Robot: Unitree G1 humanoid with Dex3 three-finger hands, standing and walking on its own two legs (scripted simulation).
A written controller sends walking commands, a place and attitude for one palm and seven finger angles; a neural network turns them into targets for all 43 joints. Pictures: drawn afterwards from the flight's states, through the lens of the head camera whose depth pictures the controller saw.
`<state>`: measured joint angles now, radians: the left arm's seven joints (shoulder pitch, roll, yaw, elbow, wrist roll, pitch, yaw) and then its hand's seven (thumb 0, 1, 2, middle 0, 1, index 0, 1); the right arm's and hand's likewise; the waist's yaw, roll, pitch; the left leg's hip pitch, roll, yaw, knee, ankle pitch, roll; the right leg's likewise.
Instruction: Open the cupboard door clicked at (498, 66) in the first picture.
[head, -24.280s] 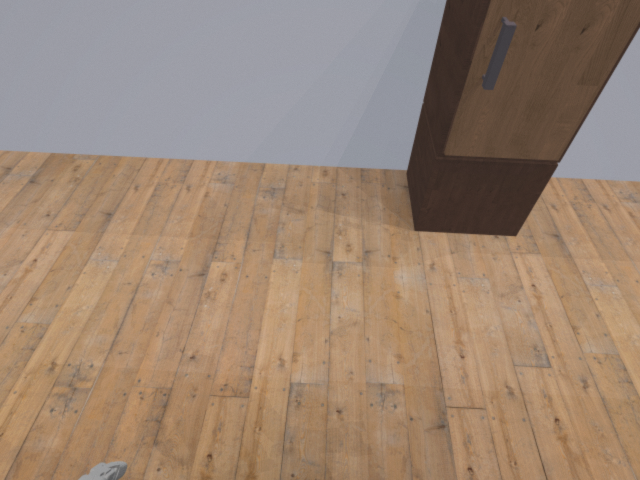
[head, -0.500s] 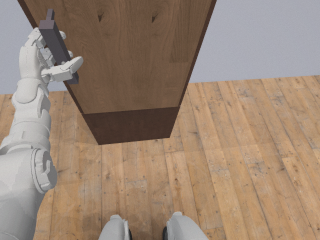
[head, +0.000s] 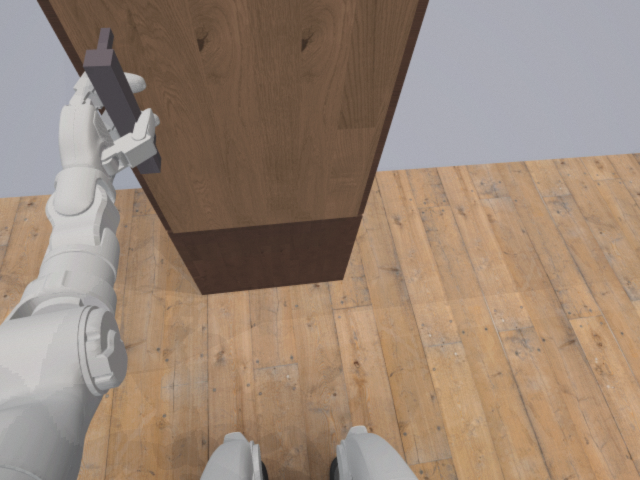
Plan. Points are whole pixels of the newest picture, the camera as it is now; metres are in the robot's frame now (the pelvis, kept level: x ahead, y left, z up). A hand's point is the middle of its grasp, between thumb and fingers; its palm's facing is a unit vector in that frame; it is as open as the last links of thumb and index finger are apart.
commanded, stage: pull the door open along its arc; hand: left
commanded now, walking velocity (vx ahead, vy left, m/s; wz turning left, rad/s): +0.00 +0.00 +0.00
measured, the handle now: (130, 107) +0.57 +0.19 +0.09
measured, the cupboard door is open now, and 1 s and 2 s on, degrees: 0 42 40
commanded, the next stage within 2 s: open thumb and fingers to let go in 0.84 s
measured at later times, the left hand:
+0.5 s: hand (187, 220) +0.39 +0.11 +0.10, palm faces +0.35 -0.93 +0.08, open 6.7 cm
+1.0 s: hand (271, 291) +0.31 +0.03 +0.10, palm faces +0.36 -0.93 -0.04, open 6.7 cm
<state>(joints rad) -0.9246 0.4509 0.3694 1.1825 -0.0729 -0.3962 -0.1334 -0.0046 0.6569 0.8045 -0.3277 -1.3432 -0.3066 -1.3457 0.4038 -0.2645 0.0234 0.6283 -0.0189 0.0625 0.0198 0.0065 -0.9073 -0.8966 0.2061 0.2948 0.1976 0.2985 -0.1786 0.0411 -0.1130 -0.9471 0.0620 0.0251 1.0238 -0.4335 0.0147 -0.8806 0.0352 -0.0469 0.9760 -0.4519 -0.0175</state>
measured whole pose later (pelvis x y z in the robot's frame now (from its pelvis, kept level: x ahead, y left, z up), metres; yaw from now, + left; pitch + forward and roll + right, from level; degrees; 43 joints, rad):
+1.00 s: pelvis +0.02 -0.05 +0.03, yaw +5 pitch +7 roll +1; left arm 0.11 -0.08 -0.28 0.10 0.07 -0.15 0.56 0.00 0.60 0.73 -0.30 -1.30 -0.31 -1.32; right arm 0.18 -0.18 0.02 0.55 -0.06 0.03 0.02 0.01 -0.91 -0.90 0.20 0.29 0.20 0.30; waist -0.02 0.04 -0.12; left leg -0.57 0.03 -0.03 0.85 -0.41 -0.05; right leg -0.51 0.01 -0.10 0.88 -0.49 -0.08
